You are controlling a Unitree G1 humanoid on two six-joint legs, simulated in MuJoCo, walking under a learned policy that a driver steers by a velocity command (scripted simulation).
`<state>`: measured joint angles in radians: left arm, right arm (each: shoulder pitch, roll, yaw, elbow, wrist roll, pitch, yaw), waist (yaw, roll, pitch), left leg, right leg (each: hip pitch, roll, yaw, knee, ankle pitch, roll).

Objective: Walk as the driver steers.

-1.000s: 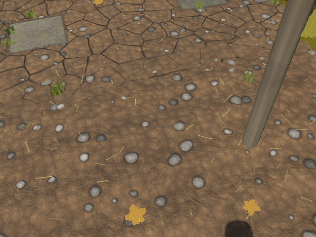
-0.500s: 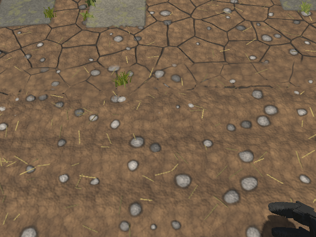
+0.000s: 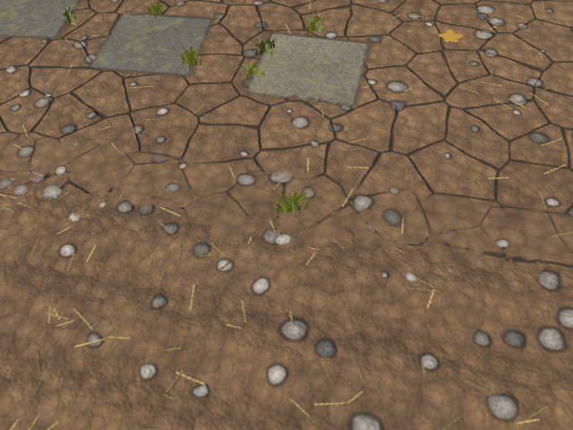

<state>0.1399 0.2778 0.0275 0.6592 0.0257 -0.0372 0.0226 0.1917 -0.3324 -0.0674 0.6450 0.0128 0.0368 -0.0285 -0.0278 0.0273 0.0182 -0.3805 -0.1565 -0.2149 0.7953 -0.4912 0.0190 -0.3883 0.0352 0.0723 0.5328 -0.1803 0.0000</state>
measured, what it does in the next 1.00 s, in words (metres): steps on the spot: left foot, then right foot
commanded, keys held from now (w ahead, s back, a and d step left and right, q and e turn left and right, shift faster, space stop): q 0.22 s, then no key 0.42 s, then w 0.36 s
